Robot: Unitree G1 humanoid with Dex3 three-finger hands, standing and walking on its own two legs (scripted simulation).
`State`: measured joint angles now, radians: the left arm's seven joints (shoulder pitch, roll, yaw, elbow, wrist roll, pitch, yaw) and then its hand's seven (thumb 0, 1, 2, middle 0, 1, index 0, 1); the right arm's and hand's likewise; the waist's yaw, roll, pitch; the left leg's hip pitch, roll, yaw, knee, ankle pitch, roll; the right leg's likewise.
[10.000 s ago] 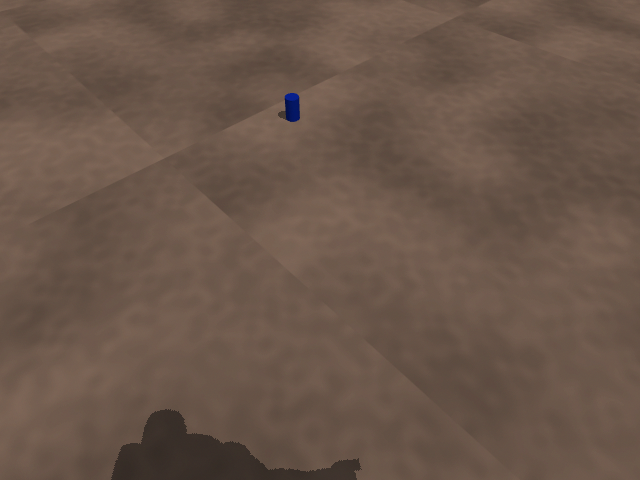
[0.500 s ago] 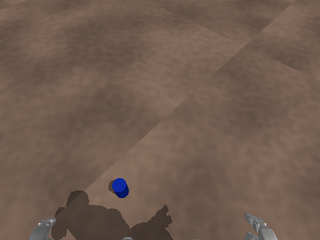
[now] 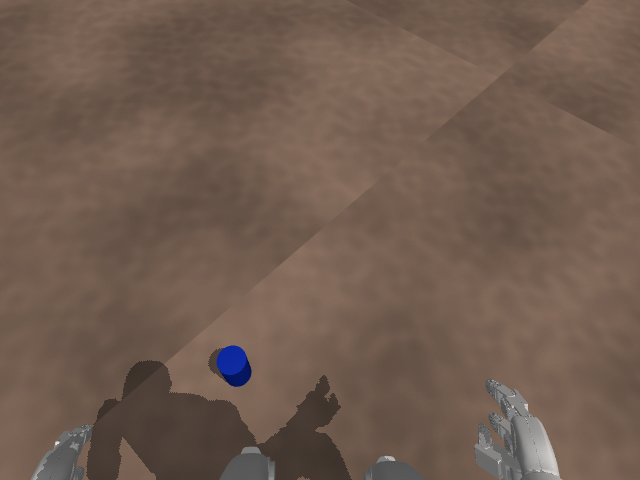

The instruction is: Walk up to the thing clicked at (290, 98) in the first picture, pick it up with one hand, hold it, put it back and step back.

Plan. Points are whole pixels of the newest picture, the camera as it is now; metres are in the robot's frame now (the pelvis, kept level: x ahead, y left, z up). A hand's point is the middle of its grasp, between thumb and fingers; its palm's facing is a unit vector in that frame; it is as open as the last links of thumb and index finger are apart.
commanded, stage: go down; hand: left
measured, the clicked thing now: (234, 366) +0.43 +0.21 -0.64
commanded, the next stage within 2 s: none
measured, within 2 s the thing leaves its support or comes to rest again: neither
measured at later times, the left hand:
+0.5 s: hand out of the picture +0.13 +0.28 -0.14, palm faces +0.05 -0.93 -0.35, open 17.0 cm
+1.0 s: hand (112, 405) +0.27 +0.34 -0.26, palm faces +0.12 -0.98 -0.19, open 16.9 cm
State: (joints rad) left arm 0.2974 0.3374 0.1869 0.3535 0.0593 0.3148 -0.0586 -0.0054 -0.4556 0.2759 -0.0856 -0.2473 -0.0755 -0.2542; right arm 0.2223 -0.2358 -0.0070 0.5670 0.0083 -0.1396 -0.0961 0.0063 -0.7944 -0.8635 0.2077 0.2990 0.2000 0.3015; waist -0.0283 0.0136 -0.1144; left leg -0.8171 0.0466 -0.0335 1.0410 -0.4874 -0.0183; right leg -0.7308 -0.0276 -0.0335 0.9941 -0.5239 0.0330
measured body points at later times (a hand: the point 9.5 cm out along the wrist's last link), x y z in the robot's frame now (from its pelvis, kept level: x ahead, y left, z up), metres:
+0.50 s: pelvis -0.03 +0.00 -0.03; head +0.06 +0.02 +0.41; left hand +0.12 +0.32 -0.11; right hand +0.14 -0.25 -0.11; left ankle +0.01 +0.13 -0.67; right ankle -0.02 -0.14 -0.67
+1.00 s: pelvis -0.07 +0.00 -0.20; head +0.12 +0.02 +0.20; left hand +0.25 +0.39 -0.24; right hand +0.07 -0.28 -0.32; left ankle +0.01 +0.13 -0.67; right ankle -0.03 -0.14 -0.67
